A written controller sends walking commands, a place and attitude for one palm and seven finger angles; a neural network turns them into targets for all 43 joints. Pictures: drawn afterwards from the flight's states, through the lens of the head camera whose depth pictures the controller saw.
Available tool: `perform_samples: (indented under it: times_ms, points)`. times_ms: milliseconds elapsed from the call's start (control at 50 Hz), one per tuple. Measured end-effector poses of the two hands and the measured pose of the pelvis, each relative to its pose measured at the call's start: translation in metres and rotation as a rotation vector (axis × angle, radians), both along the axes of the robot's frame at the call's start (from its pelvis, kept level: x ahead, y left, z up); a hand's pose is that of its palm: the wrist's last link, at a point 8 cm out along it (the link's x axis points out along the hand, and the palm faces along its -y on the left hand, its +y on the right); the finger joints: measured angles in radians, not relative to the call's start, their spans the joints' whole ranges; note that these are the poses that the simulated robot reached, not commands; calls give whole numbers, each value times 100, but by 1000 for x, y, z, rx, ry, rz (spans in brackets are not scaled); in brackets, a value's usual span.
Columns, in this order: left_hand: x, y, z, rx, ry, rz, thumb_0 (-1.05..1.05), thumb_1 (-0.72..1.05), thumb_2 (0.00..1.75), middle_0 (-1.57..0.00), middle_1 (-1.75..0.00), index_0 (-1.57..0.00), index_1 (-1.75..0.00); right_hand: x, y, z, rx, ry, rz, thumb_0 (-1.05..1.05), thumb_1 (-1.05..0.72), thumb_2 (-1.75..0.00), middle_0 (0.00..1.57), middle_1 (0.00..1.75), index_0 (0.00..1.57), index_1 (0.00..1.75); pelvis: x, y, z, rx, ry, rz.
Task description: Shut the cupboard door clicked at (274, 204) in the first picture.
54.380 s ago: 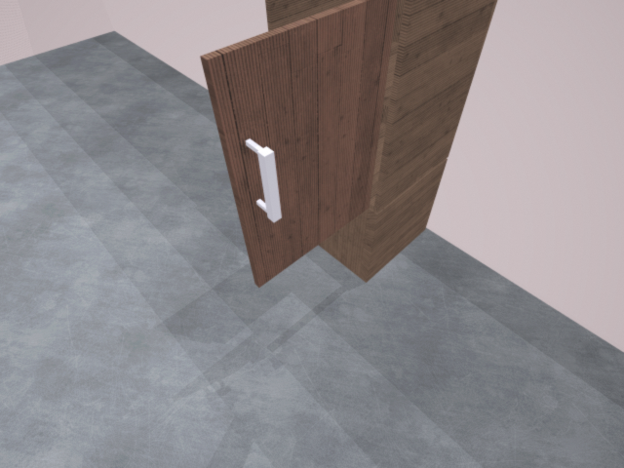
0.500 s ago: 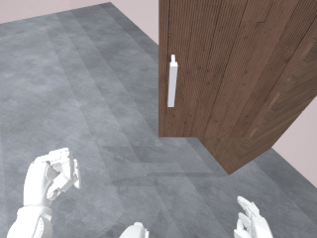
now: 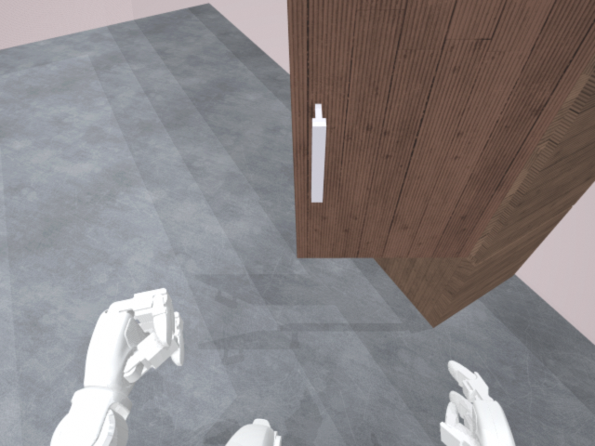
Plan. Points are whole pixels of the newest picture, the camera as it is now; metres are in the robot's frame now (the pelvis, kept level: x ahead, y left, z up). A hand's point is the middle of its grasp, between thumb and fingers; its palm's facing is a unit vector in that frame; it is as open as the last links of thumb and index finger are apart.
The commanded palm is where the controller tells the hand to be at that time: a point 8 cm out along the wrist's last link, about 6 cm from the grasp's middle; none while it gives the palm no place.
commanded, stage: bring the fist close to the handle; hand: left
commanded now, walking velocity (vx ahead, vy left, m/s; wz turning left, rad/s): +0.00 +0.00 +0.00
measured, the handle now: (317, 156) +0.55 +0.01 +0.07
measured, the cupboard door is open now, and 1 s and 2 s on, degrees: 59 59 55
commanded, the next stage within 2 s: push the door shut along its arc in 1.28 s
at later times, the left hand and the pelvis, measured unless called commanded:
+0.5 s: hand (286, 249) +0.36 +0.05 +0.08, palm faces -0.03 -1.00 -0.01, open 3.1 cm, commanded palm +0.35 +0.09 +0.07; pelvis +0.00 +0.01 +0.00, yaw -1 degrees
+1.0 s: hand (360, 195) +0.47 -0.06 +0.07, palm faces +0.05 -1.00 +0.01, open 3.1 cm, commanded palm +0.44 +0.01 +0.07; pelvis +0.00 -0.02 -0.01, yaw -2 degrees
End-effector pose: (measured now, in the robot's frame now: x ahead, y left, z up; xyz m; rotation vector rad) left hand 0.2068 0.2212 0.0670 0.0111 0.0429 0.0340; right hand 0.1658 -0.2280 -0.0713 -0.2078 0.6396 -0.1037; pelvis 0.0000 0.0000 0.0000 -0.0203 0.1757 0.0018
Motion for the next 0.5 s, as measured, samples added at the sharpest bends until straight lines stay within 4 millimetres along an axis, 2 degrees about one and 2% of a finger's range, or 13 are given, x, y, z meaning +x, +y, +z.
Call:
perform_samples:
  times_ms: [100, 240, 300, 420, 500]
  points:
    - [34, -17, 10, -32, -145, 0, 1, 90, 90, -130, -150, -130, -150, 1, 5, -8, -10, 9, 24, 1, -91, -90, 21, 30, 20, 30, -5, 3, -8, -8, 15, 8]
    - [75, -69, -3, -24, -16, -123, 1, 91, 90, -130, -150, -130, -150, -10, 12, -10, 27, 60, -5, 1, -91, -90, 21, 30, 20, 30, -3, 8, -3, -3, 19, -7]
    - [87, -80, -1, -22, -3, -93, 1, 90, 90, -130, -150, -130, -150, -16, 14, -11, 38, 84, -17, 1, -91, -90, 21, 30, 20, 30, 0, 9, 0, 3, 17, -17]
    - [116, -97, 15, -27, -99, -24, 1, 90, 90, -130, -150, -130, -150, -27, 13, -20, 43, 152, -11, 1, -91, -90, 21, 30, 20, 30, 2, 9, -2, 7, 26, -20]
    - [130, -120, 10, -5, -75, -61, 1, 91, 90, -130, -150, -130, -150, -36, 8, -27, 49, 203, -22, 1, -91, -90, 21, 30, 20, 30, 2, 7, -2, 7, 33, -20]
